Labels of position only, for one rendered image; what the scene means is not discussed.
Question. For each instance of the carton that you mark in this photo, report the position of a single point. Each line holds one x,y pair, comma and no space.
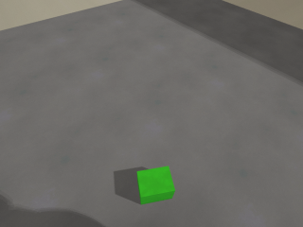
155,184

